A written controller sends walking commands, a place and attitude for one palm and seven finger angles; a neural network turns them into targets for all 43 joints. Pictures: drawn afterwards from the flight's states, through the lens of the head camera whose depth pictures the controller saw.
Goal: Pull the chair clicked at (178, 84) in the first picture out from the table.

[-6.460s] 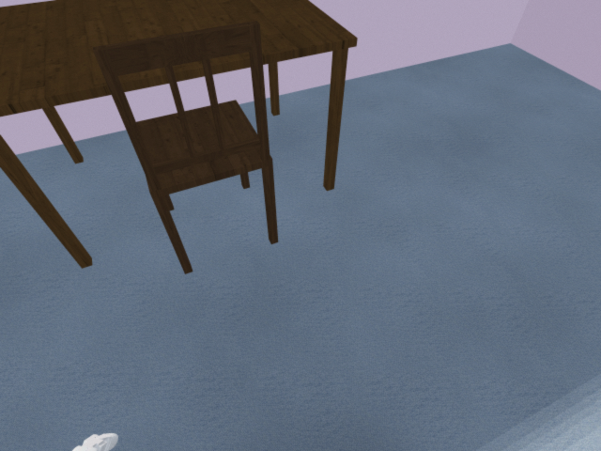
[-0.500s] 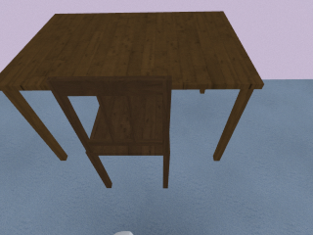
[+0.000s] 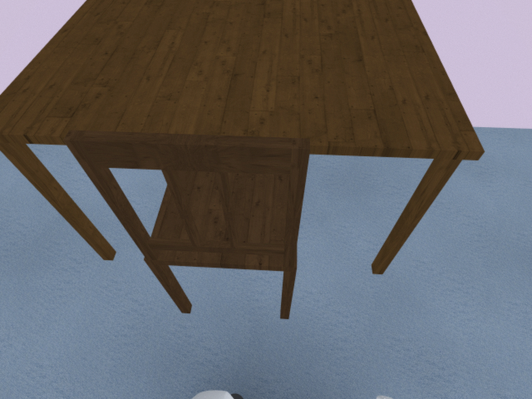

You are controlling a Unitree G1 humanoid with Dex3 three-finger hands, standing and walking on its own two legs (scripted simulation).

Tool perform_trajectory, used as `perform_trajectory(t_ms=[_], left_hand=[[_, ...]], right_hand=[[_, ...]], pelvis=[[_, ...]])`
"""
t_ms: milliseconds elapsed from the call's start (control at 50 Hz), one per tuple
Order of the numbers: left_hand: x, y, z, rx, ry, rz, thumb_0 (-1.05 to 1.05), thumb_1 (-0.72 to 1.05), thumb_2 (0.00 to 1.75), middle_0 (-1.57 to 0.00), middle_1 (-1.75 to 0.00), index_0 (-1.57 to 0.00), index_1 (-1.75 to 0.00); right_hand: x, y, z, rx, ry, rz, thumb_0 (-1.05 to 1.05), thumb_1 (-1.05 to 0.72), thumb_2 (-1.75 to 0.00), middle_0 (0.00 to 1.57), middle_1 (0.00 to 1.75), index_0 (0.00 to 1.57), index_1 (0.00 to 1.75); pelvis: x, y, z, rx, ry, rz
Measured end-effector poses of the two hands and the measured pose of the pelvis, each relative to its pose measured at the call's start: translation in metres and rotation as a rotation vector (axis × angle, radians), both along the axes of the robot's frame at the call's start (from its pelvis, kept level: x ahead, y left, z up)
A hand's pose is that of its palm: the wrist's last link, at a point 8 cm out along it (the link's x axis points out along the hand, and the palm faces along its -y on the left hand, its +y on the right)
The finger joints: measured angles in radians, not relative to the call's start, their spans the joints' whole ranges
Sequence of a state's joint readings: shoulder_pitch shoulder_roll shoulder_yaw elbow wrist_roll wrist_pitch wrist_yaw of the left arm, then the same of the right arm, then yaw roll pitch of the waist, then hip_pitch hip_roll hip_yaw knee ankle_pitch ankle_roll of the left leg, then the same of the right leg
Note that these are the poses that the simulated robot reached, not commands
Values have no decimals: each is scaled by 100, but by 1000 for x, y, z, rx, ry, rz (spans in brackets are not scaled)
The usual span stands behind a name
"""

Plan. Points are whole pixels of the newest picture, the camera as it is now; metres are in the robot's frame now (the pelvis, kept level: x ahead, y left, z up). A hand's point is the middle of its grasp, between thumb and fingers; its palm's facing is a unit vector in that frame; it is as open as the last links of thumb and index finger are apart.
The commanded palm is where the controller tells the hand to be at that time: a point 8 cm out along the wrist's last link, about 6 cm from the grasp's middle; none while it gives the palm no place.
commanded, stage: come to a stop and stand still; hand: left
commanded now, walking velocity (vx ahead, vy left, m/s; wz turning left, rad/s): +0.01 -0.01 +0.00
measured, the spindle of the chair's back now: (184, 210) +0.45 +0.22 -0.08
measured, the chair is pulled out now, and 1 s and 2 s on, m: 0.00 0.00 0.00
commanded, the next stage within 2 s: look again from close up in 1.58 s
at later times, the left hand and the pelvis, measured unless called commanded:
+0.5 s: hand out of the picture +0.02 +0.16 -0.16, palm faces +0.02 -0.98 -0.20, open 7.3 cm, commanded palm none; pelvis -0.04 -0.01 +0.01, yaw +1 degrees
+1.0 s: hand out of the picture -0.04 +0.18 -0.17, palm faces +0.02 -0.99 -0.15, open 7.4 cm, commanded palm none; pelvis -0.01 +0.02 +0.01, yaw +0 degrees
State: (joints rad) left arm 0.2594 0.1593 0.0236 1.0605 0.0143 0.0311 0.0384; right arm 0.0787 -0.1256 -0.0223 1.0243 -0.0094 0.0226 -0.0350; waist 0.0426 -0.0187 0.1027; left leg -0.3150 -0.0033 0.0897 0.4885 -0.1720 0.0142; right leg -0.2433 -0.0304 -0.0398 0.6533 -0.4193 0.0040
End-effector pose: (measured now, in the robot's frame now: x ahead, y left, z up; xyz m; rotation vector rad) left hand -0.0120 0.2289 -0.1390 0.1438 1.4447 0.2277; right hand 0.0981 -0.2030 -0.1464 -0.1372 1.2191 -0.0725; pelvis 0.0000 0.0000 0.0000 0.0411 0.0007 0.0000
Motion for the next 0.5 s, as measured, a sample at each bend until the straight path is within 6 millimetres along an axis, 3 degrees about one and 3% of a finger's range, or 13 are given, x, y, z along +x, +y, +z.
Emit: perform_trajectory(t_ms=[80,260,380,500], left_hand=[[0,1,9,55,-30,-22,0,91,90,-20,-30,-19,-30],[18,-7,16,74,-210,-98,1,91,90,-20,-30,-20,-30],[31,-14,7,9,-276,-104,1,91,90,-20,-30,-20,-30],[23,-15,8,-27,-264,-112,1,92,90,-20,-30,-20,-30]], right_hand=[[-11,-18,-7,20,6,-27,0,-90,-90,20,30,20,30],[-41,-53,6,-30,-68,-62,0,-91,-90,20,30,19,30],[-76,-50,15,-63,-28,-32,0,-91,-90,20,30,19,30],[-118,-37,17,-56,61,-30,0,-91,-90,20,30,19,30]], pelvis=[[-7,-12,-1,-14,-9,8],[-20,-21,-2,-25,-33,5],[-35,-19,0,-37,-46,19],[-43,-13,5,-45,-25,15]])
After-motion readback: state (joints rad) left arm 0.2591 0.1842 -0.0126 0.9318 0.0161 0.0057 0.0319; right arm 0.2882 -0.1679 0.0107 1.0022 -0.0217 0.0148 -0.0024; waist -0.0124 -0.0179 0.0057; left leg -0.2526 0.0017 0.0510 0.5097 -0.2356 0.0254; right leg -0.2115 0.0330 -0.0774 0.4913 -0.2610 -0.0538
